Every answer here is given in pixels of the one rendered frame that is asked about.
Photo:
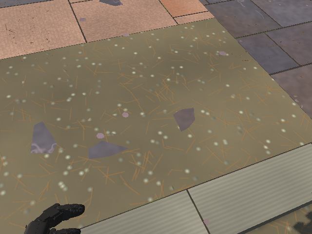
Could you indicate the robot left hand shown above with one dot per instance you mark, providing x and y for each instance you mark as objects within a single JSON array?
[{"x": 53, "y": 216}]

